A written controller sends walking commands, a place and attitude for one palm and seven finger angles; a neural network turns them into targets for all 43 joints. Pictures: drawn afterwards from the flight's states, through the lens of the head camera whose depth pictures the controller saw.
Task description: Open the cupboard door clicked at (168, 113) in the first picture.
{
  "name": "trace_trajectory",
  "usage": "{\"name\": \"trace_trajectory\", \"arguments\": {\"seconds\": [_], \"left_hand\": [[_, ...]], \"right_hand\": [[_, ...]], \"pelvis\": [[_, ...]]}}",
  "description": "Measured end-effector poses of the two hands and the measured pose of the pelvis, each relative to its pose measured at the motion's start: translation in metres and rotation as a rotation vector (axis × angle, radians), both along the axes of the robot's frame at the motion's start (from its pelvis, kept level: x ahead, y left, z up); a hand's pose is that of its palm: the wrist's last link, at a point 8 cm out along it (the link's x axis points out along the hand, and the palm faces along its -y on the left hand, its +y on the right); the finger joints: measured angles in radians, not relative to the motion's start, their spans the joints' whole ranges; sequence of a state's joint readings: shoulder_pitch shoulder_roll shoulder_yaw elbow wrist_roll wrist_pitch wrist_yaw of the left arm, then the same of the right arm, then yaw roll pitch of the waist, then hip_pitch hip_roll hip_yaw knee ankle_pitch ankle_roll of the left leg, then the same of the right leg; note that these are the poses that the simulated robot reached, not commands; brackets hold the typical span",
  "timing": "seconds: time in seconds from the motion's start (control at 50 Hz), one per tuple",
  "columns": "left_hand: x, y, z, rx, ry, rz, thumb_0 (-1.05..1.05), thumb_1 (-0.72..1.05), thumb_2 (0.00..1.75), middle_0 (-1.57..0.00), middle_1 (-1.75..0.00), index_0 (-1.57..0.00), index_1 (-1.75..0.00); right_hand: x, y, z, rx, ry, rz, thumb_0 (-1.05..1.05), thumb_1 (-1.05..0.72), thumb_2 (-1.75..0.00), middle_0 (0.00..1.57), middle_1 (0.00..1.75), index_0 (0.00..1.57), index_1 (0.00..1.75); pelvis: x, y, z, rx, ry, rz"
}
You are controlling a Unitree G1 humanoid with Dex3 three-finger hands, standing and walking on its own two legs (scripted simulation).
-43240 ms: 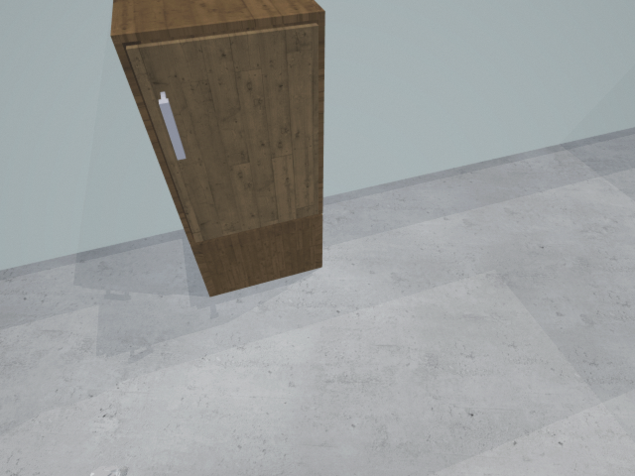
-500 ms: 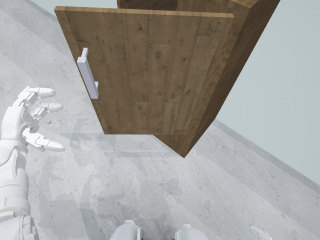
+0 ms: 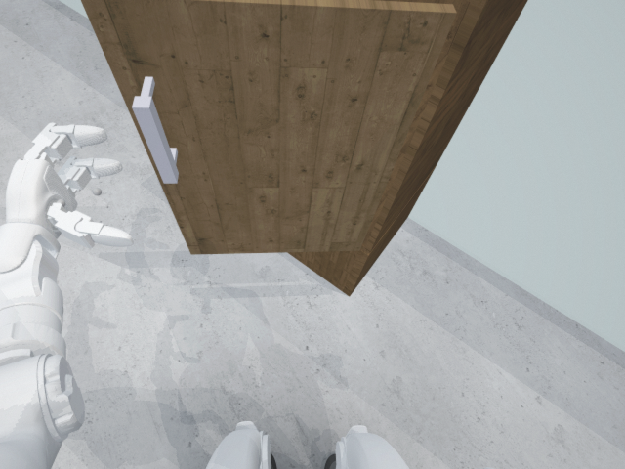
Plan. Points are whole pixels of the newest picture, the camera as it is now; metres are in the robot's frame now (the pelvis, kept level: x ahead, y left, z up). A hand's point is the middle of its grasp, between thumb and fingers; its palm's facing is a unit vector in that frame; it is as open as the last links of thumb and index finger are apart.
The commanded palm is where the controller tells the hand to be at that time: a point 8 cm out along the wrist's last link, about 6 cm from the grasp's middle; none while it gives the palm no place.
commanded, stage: move the hooked fingers beside the handle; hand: left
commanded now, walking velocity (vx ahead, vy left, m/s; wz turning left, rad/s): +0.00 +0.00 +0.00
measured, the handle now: (160, 134) +0.55 +0.21 +0.05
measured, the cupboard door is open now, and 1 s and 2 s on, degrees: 40 40 40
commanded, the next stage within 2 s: slide the fingers in behind the handle in 1.20 s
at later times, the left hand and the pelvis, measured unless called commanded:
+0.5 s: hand (113, 148) +0.51 +0.26 +0.06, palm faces +0.03 -1.00 -0.02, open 14.0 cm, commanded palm +0.49 +0.30 +0.06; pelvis +0.00 +0.00 -0.01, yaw -1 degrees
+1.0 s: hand (102, 160) +0.50 +0.27 +0.05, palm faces +0.01 -1.00 +0.00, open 14.0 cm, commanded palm +0.48 +0.30 +0.05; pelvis +0.01 +0.01 -0.01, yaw -1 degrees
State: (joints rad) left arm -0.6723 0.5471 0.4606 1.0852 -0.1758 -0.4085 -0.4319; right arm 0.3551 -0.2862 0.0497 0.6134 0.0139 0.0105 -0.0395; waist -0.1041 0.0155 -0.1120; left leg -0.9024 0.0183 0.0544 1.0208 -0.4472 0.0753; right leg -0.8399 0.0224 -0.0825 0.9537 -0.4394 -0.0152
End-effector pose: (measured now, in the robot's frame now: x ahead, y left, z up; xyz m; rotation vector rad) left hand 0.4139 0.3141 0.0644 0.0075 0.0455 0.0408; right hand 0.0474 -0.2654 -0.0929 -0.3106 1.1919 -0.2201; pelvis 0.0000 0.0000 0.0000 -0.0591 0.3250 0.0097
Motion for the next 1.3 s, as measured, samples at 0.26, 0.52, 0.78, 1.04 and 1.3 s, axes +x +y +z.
{"name": "trace_trajectory", "arguments": {"seconds": [0.26, 0.52, 0.78, 1.04, 1.3], "left_hand": [[0.04, 0.004, -0.003, 0.006, 0.011, -0.01, -0.01, -0.5, 0.3, -0.3, -1.2, -0.3, -1.2], [0.077, 0.001, -0.006, 0.012, 0.013, -0.011, -0.01, -0.49, 0.3, -0.3, -1.2, -0.3, -1.2], [0.065, 0.019, -0.014, 0.002, 0.014, 0.005, -0.01, -0.49, 0.3, -0.3, -1.2, -0.3, -1.2], [0.06, 0.01, -0.014, -0.019, 0.012, -0.027, -0.01, -0.5, 0.3, -0.29, -1.2, -0.3, -1.2], [0.062, 0.007, -0.01, 0.01, 0.009, -0.008, -0.01, -0.5, 0.3, -0.3, -1.2, -0.3, -1.2]], "right_hand": [[-0.036, -0.007, -0.003, -0.043, 0.125, -0.042, 0.01, -0.91, -0.9, 0.2, 0.3, 0.21, 0.3], [-0.063, 0.0, -0.002, -0.038, 0.22, -0.099, 0.01, -0.91, -0.9, 0.2, 0.29, 0.21, 0.3], [-0.052, 0.005, 0.003, -0.028, 0.225, -0.098, 0.0, -0.91, -0.9, 0.2, 0.3, 0.21, 0.3], [-0.02, 0.006, 0.0, -0.039, 0.167, -0.046, 0.0, -0.91, -0.9, 0.2, 0.29, 0.21, 0.3], [-0.034, 0.011, -0.006, -0.015, 0.172, -0.06, 0.0, -0.91, -0.9, 0.2, 0.3, 0.21, 0.3]], "pelvis": [[-0.003, 0.001, -0.01, -0.016, 0.056, -0.001], [0.003, 0.003, -0.014, -0.024, 0.105, -0.018], [0.012, 0.006, -0.01, -0.031, 0.1, -0.021], [0.011, 0.011, -0.009, -0.038, 0.087, 0.0], [0.005, 0.009, -0.011, -0.034, 0.083, -0.005]]}}
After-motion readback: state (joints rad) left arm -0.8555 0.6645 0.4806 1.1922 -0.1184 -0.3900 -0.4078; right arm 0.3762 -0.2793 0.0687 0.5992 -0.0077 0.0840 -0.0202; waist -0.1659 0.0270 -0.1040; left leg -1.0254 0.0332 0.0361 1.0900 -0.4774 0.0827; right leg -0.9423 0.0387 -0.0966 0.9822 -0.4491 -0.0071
